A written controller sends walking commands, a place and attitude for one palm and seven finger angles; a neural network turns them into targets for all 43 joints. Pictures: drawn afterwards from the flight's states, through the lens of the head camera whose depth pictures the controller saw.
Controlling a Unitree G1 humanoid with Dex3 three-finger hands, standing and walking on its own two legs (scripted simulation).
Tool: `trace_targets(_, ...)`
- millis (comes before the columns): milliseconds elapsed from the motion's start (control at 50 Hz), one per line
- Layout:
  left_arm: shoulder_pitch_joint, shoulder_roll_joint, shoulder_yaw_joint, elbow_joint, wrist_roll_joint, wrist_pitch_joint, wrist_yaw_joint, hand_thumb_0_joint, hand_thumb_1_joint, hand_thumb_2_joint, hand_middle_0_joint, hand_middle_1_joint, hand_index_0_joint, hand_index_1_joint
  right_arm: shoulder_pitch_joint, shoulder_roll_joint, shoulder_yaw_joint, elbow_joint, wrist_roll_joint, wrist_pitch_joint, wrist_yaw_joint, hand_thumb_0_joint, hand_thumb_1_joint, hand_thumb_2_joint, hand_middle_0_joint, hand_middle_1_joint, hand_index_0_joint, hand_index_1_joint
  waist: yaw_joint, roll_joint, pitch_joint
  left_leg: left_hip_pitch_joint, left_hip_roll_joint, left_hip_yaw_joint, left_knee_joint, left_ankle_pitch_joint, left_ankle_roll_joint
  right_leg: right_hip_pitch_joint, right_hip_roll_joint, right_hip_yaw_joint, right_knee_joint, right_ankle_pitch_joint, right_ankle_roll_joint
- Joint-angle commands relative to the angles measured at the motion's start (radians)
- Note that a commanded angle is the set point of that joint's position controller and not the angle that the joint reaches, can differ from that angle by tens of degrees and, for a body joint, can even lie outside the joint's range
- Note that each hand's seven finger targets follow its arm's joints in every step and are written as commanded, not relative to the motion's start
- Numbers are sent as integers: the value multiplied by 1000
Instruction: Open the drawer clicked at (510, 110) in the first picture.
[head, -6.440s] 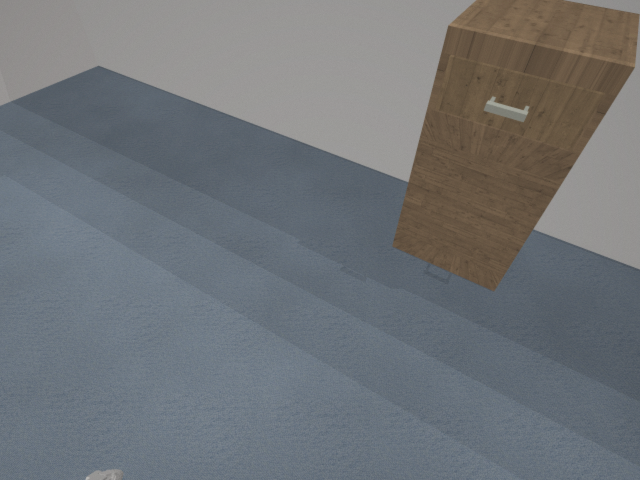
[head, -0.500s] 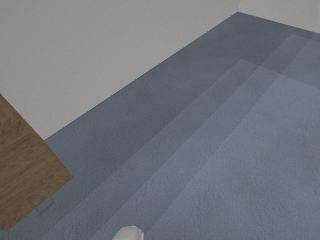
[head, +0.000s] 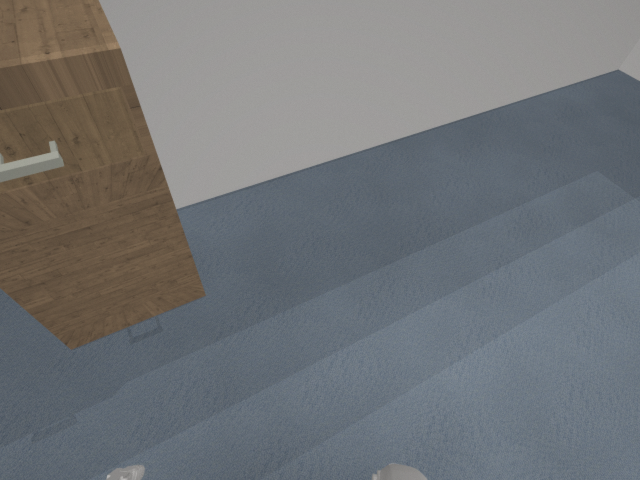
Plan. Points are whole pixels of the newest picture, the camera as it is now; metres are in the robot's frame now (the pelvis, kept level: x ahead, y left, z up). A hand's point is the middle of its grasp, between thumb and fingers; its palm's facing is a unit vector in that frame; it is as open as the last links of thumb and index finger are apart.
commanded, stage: turn to face it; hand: left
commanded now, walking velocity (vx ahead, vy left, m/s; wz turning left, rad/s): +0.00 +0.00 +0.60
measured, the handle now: (27, 159) +0.61 +0.58 -0.04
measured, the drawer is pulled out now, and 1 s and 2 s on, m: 0.00 0.00 0.00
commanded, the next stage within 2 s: take the last steps up to it in 0.76 s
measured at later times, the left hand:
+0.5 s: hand out of the picture +0.01 +0.16 -0.15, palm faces +0.32 -0.91 -0.27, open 7.4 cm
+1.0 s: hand out of the picture -0.10 +0.21 -0.17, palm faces +0.50 -0.84 -0.20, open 7.4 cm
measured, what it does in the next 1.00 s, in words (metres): steps on the spot, turning left: right foot, then left foot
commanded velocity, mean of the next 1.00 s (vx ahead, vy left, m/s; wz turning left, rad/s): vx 0.05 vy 0.00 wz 0.36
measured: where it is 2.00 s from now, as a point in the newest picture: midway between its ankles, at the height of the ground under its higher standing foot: outside the picture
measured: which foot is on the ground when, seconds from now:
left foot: down 0.00-0.22, up 0.24-0.66, down 0.68-1.00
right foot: up 0.00-0.20, down 0.22-0.68, up 0.70-1.00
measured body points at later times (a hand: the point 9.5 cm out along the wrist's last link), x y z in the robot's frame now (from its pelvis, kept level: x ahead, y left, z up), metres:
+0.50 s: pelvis -0.01 -0.05 +0.00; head +0.02 -0.07 +0.45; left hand -0.01 +0.20 -0.13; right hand +0.11 -0.30 -0.16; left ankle -0.08 +0.09 -0.66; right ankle +0.01 -0.15 -0.74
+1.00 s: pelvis -0.04 +0.01 +0.01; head -0.05 +0.03 +0.45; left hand -0.13 +0.25 -0.16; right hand +0.14 -0.16 -0.13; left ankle -0.08 +0.07 -0.74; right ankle +0.01 -0.15 -0.67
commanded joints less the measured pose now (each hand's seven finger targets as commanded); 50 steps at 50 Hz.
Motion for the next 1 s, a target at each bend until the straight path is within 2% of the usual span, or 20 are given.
trace_targets(0, -57, 61, 6, -110, -2, -28, 12, 0, 900, 900, -200, -300, -200, -300, 50, -228, -74, -60, -4, -12, -15, 0, -900, -900, 200, 300, 200, 300, -45, 172, -109, 135, 253, -310, -137, 372, 136, -50, 23, 21, -101, -36, -2)
trace_targets(80, -57, 45, -3, -127, -9, -38, 16, 0, 900, 900, -200, -300, -200, -300, 45, -227, -80, -64, -8, -5, -14, 0, -900, -900, 200, 300, 200, 300, -40, 201, -127, 80, 224, -359, -89, 454, 128, 81, 73, 11, -281, -52, -21)
trace_targets(140, 23, 62, 2, -115, -13, -48, 21, 0, 900, 900, -200, -300, -200, -300, 14, -220, -83, -76, -1, 0, -11, 0, -900, -900, 200, 300, 200, 300, 5, 191, -132, -44, 181, -374, -24, 416, 86, 275, 91, 0, -512, 94, -34)
trace_targets(160, 75, 85, 9, -108, -11, -58, 25, 0, 900, 900, -200, -300, -200, -300, 10, -194, -81, -84, 5, 0, -9, 0, -900, -900, 200, 300, 200, 300, 31, 130, -159, -118, 137, -346, 42, 302, 41, 399, 45, 33, -666, 181, -44)
trace_targets(180, 101, 173, 25, -105, 6, -69, 34, 0, 900, 900, -200, -300, -200, -300, 36, -127, -71, -97, 15, -2, -2, 0, -900, -900, 200, 300, 200, 300, 36, -124, -180, -310, 16, -191, 238, -15, -43, 551, -198, 260, -774, 207, -115)
trace_targets(200, 85, 222, 24, -119, 9, -63, 33, 0, 900, 900, -200, -300, -200, -300, 41, -116, -72, -117, 5, 0, -4, 0, -900, -900, 200, 300, 200, 300, 30, -235, -155, -377, -59, -65, 461, -354, -91, 461, -405, 404, -787, 306, -233)
trace_targets(220, 53, 189, 24, -127, 2, -65, 36, 0, 900, 900, -200, -300, -200, -300, 33, -158, -79, -102, -6, 14, -4, 0, -900, -900, 200, 300, 200, 300, 27, -233, -127, -345, 1, -110, 603, -342, -81, 341, -382, 367, -799, 241, -261)
trace_targets(260, -52, 120, 6, -142, 1, -59, 34, 0, 900, 900, -200, -300, -200, -300, 40, -148, -79, -62, -6, 31, 9, 0, -900, -900, 200, 300, 200, 300, -25, -124, -22, -338, 37, -75, 751, -203, -89, 231, -274, 216, -793, 179, -237)
trace_targets(300, -65, 87, -7, -140, 3, -67, 31, 0, 900, 900, -200, -300, -200, -300, 73, -125, -71, -38, -7, 37, 20, 0, -900, -900, 200, 300, 200, 300, -42, -135, -7, -334, 48, -36, 779, -118, -109, 230, -208, 72, -766, 249, -204)
trace_targets(440, 102, 117, 1, -61, 11, -67, 30, 0, 900, 900, -200, -300, -200, -300, -39, -106, -51, -46, 0, 37, 18, 0, -900, -900, 200, 300, 200, 300, 32, -148, -50, -303, 64, 31, 543, -186, -130, 388, -244, 7, -723, 463, -231)
trace_targets(520, 142, 146, 5, -27, 17, -63, 27, 0, 900, 900, -200, -300, -200, -300, -74, -88, -33, -47, 9, 25, 14, 0, -900, -900, 200, 300, 200, 300, 47, -180, -93, -213, 48, 76, 357, -221, -113, 416, -251, -22, -666, 626, -243)
trace_targets(580, 143, 159, 12, -4, 18, -59, 27, 0, 900, 900, -200, -300, -200, -300, -50, -83, -24, -39, 14, 12, 7, 0, -900, -900, 200, 300, 200, 300, 35, -193, -127, -102, 33, 108, 184, -188, -94, 412, -256, -40, -603, 682, -224)
trace_targets(620, 121, 150, 12, 5, 6, -52, 25, 0, 900, 900, -200, -300, -200, -300, 14, -111, -28, -18, 10, 0, 5, 0, -900, -900, 200, 300, 200, 300, -10, -146, -144, 79, 43, 116, -50, 18, -76, 321, -219, -103, -504, 588, -154)
trace_targets(640, 129, 111, 7, -4, -2, -48, 22, 0, 900, 900, -200, -300, -200, -300, 56, -180, -41, -12, 5, -13, 4, 0, -900, -900, 200, 300, 200, 300, -33, 41, -188, 250, 172, -24, -136, 200, -33, 173, -155, -145, -340, 392, -99)
trace_targets(660, 129, 40, -14, -40, -5, -44, 15, 0, 900, 900, -200, -300, -200, -300, 90, -279, -62, -13, 0, -15, -1, 0, -900, -900, 200, 300, 200, 300, -49, 336, -178, 343, 423, -309, -130, 623, 97, -76, -38, -161, -162, -184, -30)
trace_targets(680, 52, 56, -22, -43, 5, -27, 28, 0, 900, 900, -200, -300, -200, -300, 129, -280, -63, 16, 0, -8, -14, 0, -900, -900, 200, 300, 200, 300, -87, 298, -165, 228, 443, -286, -140, 621, 154, -32, -27, -58, -44, -272, -39)
trace_targets(720, 29, 58, -12, -12, -1, -22, 21, 0, 900, 900, -200, -300, -200, -300, 34, -225, -44, 3, -2, -9, -31, 0, -900, -900, 200, 300, 200, 300, -42, 258, -65, 128, 355, -222, -146, 554, 146, -58, -25, -1, 52, -152, -43)
trace_targets(760, 89, 52, -12, 27, 2, -25, 12, 0, 900, 900, -200, -300, -200, -300, -27, -183, -28, -13, 1, -19, -33, 0, -900, -900, 200, 300, 200, 300, 0, 189, -71, 139, 295, -137, -145, 572, 115, -43, -19, -9, 71, -55, -32)
trace_targets(840, 99, 49, -17, 47, 0, -22, 14, 0, 900, 900, -200, -300, -200, -300, 8, -163, -25, 3, 9, -27, -36, 0, -900, -900, 200, 300, 200, 300, -4, 154, -83, 172, 266, -111, -157, 619, 109, -17, -5, -10, 30, -5, -18)
trace_targets(980, 17, 9, -31, 34, 15, -43, -3, 0, 900, 900, -200, -300, -200, -300, 155, -126, -31, 61, -4, -48, -37, 0, -900, -900, 200, 300, 200, 300, -48, 145, -31, 204, 287, -255, -278, 48, 148, -73, 8, -14, -96, -14, -36)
